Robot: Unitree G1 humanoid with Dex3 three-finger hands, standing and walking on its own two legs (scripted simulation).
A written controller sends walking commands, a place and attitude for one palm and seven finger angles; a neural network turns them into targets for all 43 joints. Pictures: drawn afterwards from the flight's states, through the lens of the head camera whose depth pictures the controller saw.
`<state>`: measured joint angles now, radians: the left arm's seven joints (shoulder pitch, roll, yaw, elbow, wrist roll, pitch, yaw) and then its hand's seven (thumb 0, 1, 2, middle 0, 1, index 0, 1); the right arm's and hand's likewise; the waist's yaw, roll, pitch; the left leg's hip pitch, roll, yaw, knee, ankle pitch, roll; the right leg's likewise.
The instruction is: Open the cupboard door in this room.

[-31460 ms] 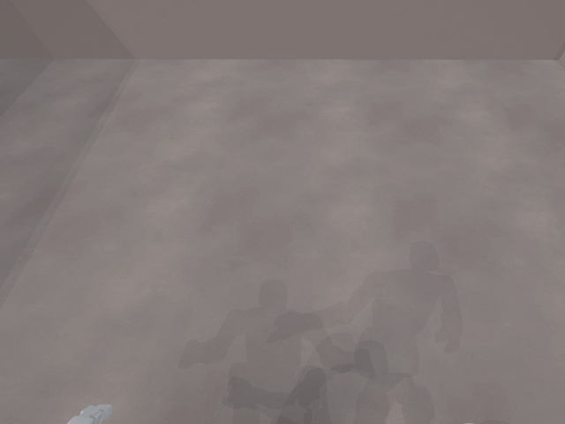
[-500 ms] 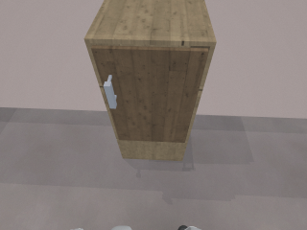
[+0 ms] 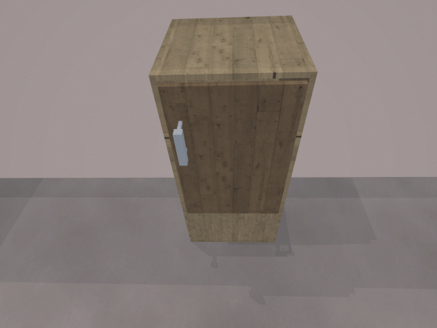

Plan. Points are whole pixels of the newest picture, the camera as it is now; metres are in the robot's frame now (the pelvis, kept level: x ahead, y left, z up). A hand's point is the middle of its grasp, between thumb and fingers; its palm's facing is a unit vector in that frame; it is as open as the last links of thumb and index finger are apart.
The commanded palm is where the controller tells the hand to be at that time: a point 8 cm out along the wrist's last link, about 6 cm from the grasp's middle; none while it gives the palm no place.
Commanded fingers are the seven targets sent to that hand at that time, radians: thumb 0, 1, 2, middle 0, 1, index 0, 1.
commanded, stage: come to a stop and stand still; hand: left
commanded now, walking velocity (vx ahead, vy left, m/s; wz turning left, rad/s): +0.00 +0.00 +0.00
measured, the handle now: (181, 143) +0.61 +0.15 -0.04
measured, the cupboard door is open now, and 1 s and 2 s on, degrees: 0 0 0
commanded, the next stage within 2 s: look again from close up in 0.10 s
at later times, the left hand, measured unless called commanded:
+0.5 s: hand out of the picture +0.04 +0.15 -0.16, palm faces +0.02 -0.97 -0.22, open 7.3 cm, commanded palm none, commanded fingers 0.00 0.90 0.90 -0.20 -0.30 -0.20 -0.30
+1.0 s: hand (145, 259) +0.25 +0.16 -0.02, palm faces +0.23 -0.97 -0.03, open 7.6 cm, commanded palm +0.16 +0.21 -0.06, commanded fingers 0.00 0.62 0.78 -0.22 -0.48 -0.22 -0.48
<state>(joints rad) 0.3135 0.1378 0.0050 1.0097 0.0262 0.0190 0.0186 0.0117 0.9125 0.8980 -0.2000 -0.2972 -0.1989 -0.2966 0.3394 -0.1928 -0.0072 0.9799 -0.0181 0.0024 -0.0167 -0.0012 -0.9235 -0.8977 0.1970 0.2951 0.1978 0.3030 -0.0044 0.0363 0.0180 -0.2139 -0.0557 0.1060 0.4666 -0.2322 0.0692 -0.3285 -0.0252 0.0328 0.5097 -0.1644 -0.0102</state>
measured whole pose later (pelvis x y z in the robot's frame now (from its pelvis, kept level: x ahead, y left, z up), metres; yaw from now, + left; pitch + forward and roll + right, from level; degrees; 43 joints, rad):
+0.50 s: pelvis +0.04 -0.02 +0.00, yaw +0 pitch -1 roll +1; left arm 0.28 0.13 0.00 1.11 0.02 -0.01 0.03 0.02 0.93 0.90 -0.20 -0.30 -0.20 -0.30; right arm 0.30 -0.15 0.01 1.08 -0.01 -0.03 -0.03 0.00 -0.91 -0.90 0.20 0.30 0.20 0.30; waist -0.01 0.04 0.03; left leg -0.15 -0.03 0.08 0.42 -0.26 0.03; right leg -0.27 0.00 0.01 0.47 -0.19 -0.02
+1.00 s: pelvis +0.04 -0.04 -0.02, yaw +4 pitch +7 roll +1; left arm 0.31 0.17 0.14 0.28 -0.23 -0.36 -0.09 0.02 0.84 0.86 -0.20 -0.35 -0.20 -0.35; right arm 0.27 -0.25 -0.03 0.72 0.01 -0.28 -0.04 0.01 -0.91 -0.90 0.20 0.30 0.20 0.30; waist -0.03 0.01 -0.09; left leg -0.47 -0.02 0.02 0.73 -0.39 0.01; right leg -0.55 -0.01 -0.05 0.76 -0.33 -0.04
